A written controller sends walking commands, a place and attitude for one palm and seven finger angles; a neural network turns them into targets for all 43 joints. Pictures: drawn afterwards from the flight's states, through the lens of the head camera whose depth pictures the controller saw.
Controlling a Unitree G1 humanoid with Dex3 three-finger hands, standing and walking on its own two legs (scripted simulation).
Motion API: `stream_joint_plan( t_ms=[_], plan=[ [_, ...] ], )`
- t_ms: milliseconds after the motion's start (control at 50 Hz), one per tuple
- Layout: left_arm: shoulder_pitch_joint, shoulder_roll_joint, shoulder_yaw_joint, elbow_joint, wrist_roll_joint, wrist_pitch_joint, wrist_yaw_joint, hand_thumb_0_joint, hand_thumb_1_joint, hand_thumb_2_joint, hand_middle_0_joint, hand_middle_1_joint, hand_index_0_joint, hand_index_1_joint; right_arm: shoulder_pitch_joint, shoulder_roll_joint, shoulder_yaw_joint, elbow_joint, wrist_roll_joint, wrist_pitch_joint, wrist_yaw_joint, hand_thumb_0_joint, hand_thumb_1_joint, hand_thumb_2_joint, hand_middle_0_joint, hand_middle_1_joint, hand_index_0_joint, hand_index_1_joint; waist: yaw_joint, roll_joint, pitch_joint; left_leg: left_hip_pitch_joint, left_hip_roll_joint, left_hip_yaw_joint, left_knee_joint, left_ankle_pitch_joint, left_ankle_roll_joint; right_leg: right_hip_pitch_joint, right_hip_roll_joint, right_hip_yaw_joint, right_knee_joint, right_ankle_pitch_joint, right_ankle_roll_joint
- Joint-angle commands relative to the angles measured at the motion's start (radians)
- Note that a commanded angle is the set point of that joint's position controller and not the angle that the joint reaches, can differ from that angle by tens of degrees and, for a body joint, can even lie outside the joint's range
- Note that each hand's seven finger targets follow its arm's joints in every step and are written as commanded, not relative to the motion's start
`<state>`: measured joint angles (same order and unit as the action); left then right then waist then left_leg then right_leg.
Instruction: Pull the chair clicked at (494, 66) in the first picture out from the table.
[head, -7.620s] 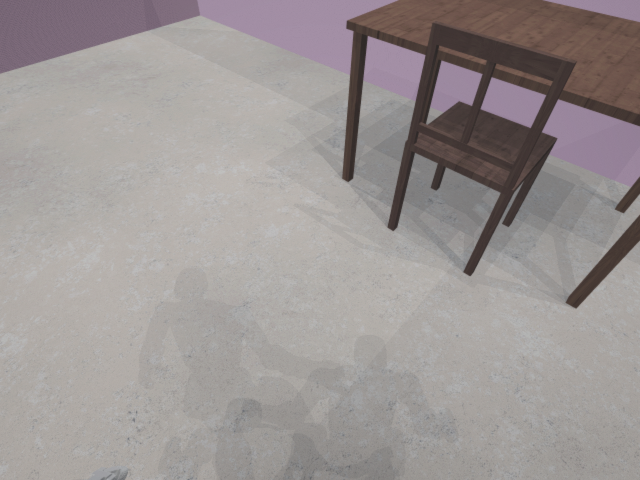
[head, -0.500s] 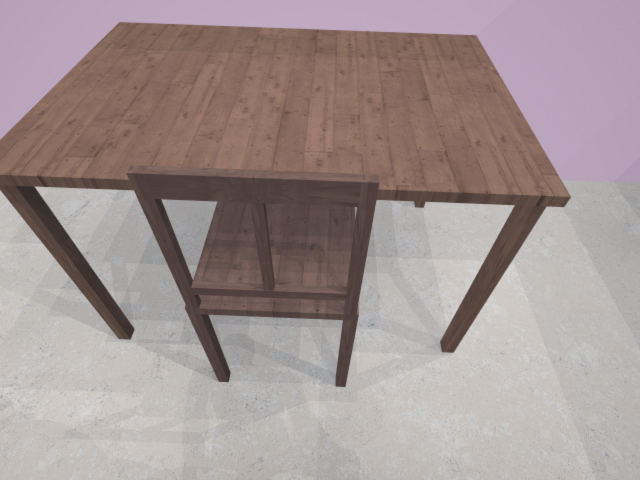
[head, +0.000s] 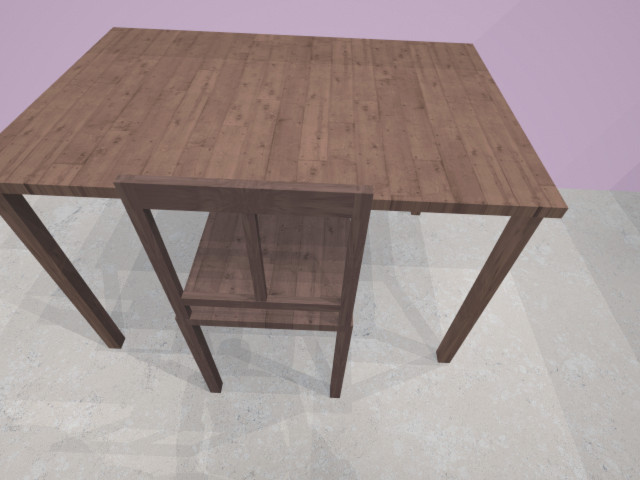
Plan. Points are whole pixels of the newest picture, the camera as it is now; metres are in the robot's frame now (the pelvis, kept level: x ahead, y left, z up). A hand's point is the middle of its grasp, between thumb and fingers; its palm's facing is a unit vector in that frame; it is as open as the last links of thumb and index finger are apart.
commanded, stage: shuffle to correct the standing spot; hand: left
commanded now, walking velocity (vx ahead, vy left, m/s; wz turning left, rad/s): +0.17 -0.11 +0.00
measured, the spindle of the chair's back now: (255, 259) +0.51 +0.15 -0.10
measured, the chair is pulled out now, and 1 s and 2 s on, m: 0.00 0.00 0.00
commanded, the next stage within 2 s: come to a stop and stand still in 0.12 s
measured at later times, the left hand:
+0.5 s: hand out of the picture +0.03 +0.15 -0.18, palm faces +0.05 -0.99 -0.15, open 7.4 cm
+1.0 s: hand out of the picture +0.12 +0.13 -0.17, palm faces +0.05 -0.97 -0.26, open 7.4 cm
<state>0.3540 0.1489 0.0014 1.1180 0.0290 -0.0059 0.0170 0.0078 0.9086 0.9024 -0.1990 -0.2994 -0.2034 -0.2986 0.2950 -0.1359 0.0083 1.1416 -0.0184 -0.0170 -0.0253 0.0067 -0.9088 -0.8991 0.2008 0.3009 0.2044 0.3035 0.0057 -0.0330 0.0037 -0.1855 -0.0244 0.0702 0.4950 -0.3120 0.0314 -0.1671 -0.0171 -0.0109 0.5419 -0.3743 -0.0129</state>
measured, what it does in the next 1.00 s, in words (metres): steps on the spot: left foot, then right foot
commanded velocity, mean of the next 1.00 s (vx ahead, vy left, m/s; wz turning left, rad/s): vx -0.02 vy -0.03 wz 0.00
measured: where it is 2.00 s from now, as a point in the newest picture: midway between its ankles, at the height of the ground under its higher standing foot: outside the picture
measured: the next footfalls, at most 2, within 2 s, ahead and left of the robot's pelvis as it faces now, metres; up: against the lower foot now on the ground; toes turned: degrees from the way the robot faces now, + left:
left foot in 0.34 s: +0.14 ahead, +0.09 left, +0.00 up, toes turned +5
right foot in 0.72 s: +0.12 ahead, -0.10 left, +0.00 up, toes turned +3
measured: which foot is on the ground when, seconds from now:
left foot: down 0.00-0.12, up 0.14-0.32, down 0.34-0.74, up 0.76-0.94, down 0.96-1.00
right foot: down 0.00-0.36, up 0.38-0.70, down 0.72-1.00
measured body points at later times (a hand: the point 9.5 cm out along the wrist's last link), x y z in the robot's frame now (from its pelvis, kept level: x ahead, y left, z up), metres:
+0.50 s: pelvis +0.07 +0.00 +0.00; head +0.09 +0.02 +0.45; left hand +0.03 +0.20 -0.17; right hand +0.16 -0.23 -0.14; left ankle +0.10 +0.08 -0.73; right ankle +0.01 -0.13 -0.69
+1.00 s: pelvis +0.04 -0.07 -0.01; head +0.04 -0.06 +0.44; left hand +0.12 +0.18 -0.15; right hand +0.10 -0.32 -0.15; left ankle +0.05 +0.03 -0.74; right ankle +0.05 -0.16 -0.73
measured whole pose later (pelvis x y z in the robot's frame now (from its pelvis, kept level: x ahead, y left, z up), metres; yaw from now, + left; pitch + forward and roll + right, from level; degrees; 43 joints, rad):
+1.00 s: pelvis +0.04 -0.07 -0.01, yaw +2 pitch -2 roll -1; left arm 0.23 0.21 0.02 0.87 0.03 0.03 0.05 0.01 0.91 0.90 -0.20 -0.30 -0.21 -0.30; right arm 0.24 -0.19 -0.06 0.94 -0.02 0.03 -0.02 0.01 -0.91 -0.90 0.20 0.30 0.20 0.30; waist -0.02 -0.01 0.04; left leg -0.29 0.00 0.03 0.66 -0.34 0.03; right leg -0.28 0.02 -0.09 0.65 -0.34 -0.05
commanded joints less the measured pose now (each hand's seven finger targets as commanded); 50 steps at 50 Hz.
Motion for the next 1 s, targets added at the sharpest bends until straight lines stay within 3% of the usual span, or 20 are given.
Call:
stream_joint_plan(
  t_ms=[0,60,100,160,220,280,300,320,340,420,460,640,660,680,700,740,780,840,920,980],
  plan=[
    [0.089,0.058,0.019,-0.029,-0.003,-0.025,0.000,0.000,0.900,0.900,-0.200,-0.300,-0.200,-0.300,0.045,-0.134,-0.035,-0.041,0.000,-0.025,-0.009,0.000,-0.900,-0.900,0.200,0.300,0.200,0.300,0.003,0.080,0.104,-0.041,0.188,-0.198,-0.131,0.028,0.083,-0.098,-0.029,0.002,-0.036,0.090,-0.042],
    [0.164,0.087,0.032,-0.007,-0.005,-0.034,0.005,0.000,0.900,0.900,-0.200,-0.300,-0.200,-0.300,0.022,-0.094,-0.028,-0.055,0.004,-0.034,-0.012,0.000,-0.900,-0.900,0.200,0.300,0.200,0.300,0.028,-0.081,0.070,-0.148,0.099,-0.050,0.073,0.132,0.044,0.058,-0.101,0.111,-0.100,0.301,-0.076],
    [0.252,0.127,0.047,0.022,-0.008,-0.039,0.016,0.000,0.900,0.900,-0.200,-0.300,-0.200,-0.300,-0.052,-0.066,-0.026,-0.093,-0.001,-0.034,-0.007,0.000,-0.900,-0.900,0.200,0.300,0.200,0.300,0.064,-0.235,0.074,-0.368,0.025,0.050,0.307,-0.177,0.003,0.222,-0.243,0.282,-0.166,0.651,-0.167],
    [0.294,0.113,0.049,0.028,0.004,-0.047,0.031,0.000,0.900,0.900,-0.200,-0.300,-0.200,-0.300,-0.139,-0.051,-0.033,-0.129,0.004,-0.038,0.001,0.000,-0.900,-0.900,0.200,0.300,0.200,0.300,0.085,-0.089,0.090,-0.507,0.059,0.003,0.498,-0.293,0.010,0.292,-0.301,0.303,-0.154,0.890,-0.265],
    [0.200,0.113,0.042,0.000,0.008,-0.045,0.032,0.000,0.900,0.900,-0.200,-0.300,-0.200,-0.300,-0.151,-0.033,-0.031,-0.145,0.009,-0.033,0.012,0.000,-0.900,-0.900,0.200,0.300,0.200,0.300,0.037,-0.064,0.084,-0.378,0.069,-0.004,0.340,-0.208,0.008,0.165,-0.240,0.215,-0.158,0.778,-0.219],
    [0.089,0.091,0.033,-0.021,-0.012,-0.037,0.030,0.000,0.900,0.900,-0.200,-0.300,-0.200,-0.300,0.051,-0.017,-0.017,-0.060,0.010,-0.032,-0.005,0.000,-0.900,-0.900,0.200,0.300,0.200,0.300,-0.071,-0.043,0.027,0.049,0.004,0.044,0.011,0.204,-0.010,-0.039,-0.111,0.073,-0.012,0.798,-0.109],
    [0.109,0.085,0.030,-0.018,-0.019,-0.037,0.029,0.000,0.900,0.900,-0.200,-0.300,-0.200,-0.300,0.132,-0.072,-0.025,-0.033,0.006,-0.037,-0.016,0.000,-0.900,-0.900,0.200,0.300,0.200,0.300,-0.088,0.021,-0.041,0.192,0.087,-0.038,-0.009,0.472,0.016,-0.079,-0.068,0.047,0.121,0.685,-0.055],
    [0.148,0.049,0.024,-0.015,-0.035,-0.035,0.033,0.000,0.900,0.900,-0.200,-0.300,-0.200,-0.300,0.168,-0.146,-0.034,-0.033,0.000,-0.044,-0.025,0.000,-0.900,-0.900,0.200,0.300,0.200,0.300,-0.078,0.191,-0.110,0.261,0.314,-0.281,-0.014,0.887,0.131,-0.163,-0.001,-0.001,0.295,0.295,-0.001],
    [0.181,0.035,0.019,-0.016,-0.038,-0.030,0.039,0.000,0.900,0.900,-0.200,-0.300,-0.200,-0.300,0.147,-0.162,-0.029,-0.046,0.014,-0.036,-0.029,0.000,-0.900,-0.900,0.200,0.300,0.200,0.300,-0.042,0.237,-0.146,0.210,0.431,-0.359,-0.081,1.144,0.232,-0.139,0.014,0.019,0.408,-0.228,0.012],
    [0.112,0.033,0.020,-0.029,-0.012,0.016,0.039,0.000,0.900,0.900,-0.200,-0.300,-0.200,-0.300,-0.060,-0.130,-0.017,-0.101,0.010,-0.017,-0.034,0.000,-0.900,-0.900,0.200,0.300,0.200,0.300,0.014,0.186,0.110,-0.111,0.350,-0.235,-0.167,0.805,0.197,-0.125,-0.057,0.033,0.362,-0.185,0.021],
    [0.110,0.022,0.020,-0.039,-0.011,0.026,0.030,0.000,0.900,0.900,-0.200,-0.300,-0.200,-0.300,-0.073,-0.137,-0.028,-0.114,0.008,-0.011,-0.033,0.000,-0.900,-0.900,0.200,0.300,0.200,0.300,0.018,0.118,0.081,-0.081,0.321,-0.210,-0.163,0.740,0.184,-0.123,-0.044,-0.002,0.299,-0.131,0.028],
    [0.048,0.040,0.045,-0.138,-0.004,0.029,0.020,0.000,0.900,0.900,-0.200,-0.300,-0.200,-0.300,-0.113,-0.174,-0.077,-0.186,-0.007,0.024,-0.007,0.000,-0.900,-0.900,0.200,0.300,0.200,0.300,0.021,0.170,-0.029,-0.101,0.264,-0.157,-0.126,0.301,0.122,-0.065,-0.016,-0.048,0.119,0.035,0.031],
    [0.019,0.229,0.019,-0.210,0.004,0.012,0.025,0.000,0.900,0.900,-0.200,-0.300,-0.200,-0.300,-0.132,-0.242,-0.082,-0.235,-0.007,0.020,-0.023,0.000,-0.900,-0.900,0.200,0.300,0.200,0.300,0.032,0.076,-0.035,-0.048,0.173,-0.142,-0.120,0.202,0.072,-0.017,0.022,-0.048,0.005,-0.004,0.030],
    [0.038,0.196,0.051,-0.243,0.000,0.019,0.019,0.000,0.900,0.900,-0.200,-0.300,-0.200,-0.300,-0.190,-0.206,-0.107,-0.285,0.006,0.011,-0.005,0.000,-0.900,-0.900,0.200,0.300,0.200,0.300,0.062,-0.076,-0.069,-0.126,0.155,-0.104,0.065,0.046,0.004,-0.107,-0.068,0.084,-0.128,0.097,0.012],
    [-0.026,0.215,0.057,-0.264,0.013,0.012,0.024,0.000,0.900,0.900,-0.200,-0.300,-0.200,-0.300,-0.144,-0.138,-0.095,-0.300,0.003,0.021,0.003,0.000,-0.900,-0.900,0.200,0.300,0.200,0.300,0.011,-0.226,-0.056,-0.208,0.053,-0.039,0.170,-0.066,-0.032,-0.089,-0.184,0.225,-0.194,0.147,-0.045],
    [-0.081,0.241,0.043,-0.300,0.011,0.013,0.024,0.000,0.900,0.900,-0.200,-0.300,-0.200,-0.300,-0.161,-0.109,-0.092,-0.308,0.002,0.047,0.018,0.000,-0.900,-0.900,0.200,0.300,0.200,0.300,-0.002,-0.041,-0.004,-0.162,0.034,-0.063,0.304,-0.116,-0.046,-0.212,-0.233,0.262,-0.231,0.051,-0.116],
    [-0.119,0.232,0.060,-0.326,-0.001,0.001,0.038,0.000,0.900,0.900,-0.200,-0.300,-0.200,-0.300,-0.118,-0.124,-0.094,-0.307,-0.004,0.055,0.020,0.000,-0.900,-0.900,0.200,0.300,0.200,0.300,-0.016,-0.144,0.000,-0.258,0.031,-0.082,0.412,-0.085,-0.029,-0.129,-0.225,0.279,-0.219,0.133,-0.123],
    [-0.152,0.229,0.071,-0.351,0.005,-0.001,0.043,0.000,0.900,0.900,-0.200,-0.300,-0.200,-0.300,-0.112,-0.138,-0.097,-0.316,0.002,0.036,0.015,0.000,-0.900,-0.900,0.200,0.300,0.200,0.300,-0.022,-0.122,0.028,-0.276,0.049,-0.081,0.386,-0.111,-0.019,-0.103,-0.226,0.225,-0.163,0.287,-0.174],
    [-0.129,0.206,0.055,-0.335,-0.006,0.006,0.043,0.000,0.900,0.900,-0.200,-0.300,-0.200,-0.300,-0.048,-0.104,-0.073,-0.282,0.003,0.021,0.011,0.000,-0.900,-0.900,0.200,0.300,0.200,0.300,-0.034,-0.037,0.015,-0.073,0.042,-0.063,0.050,0.076,-0.013,-0.140,-0.163,0.153,-0.102,0.279,-0.098],
    [-0.078,0.145,0.033,-0.318,-0.017,0.002,0.035,0.000,0.900,0.900,-0.200,-0.300,-0.200,-0.300,-0.065,-0.155,-0.065,-0.263,-0.008,0.007,0.007,0.000,-0.900,-0.900,0.200,0.300,0.200,0.300,0.007,0.121,-0.001,-0.042,0.161,-0.191,-0.038,0.301,0.050,-0.127,-0.045,0.043,-0.065,0.200,-0.014]
  ],
)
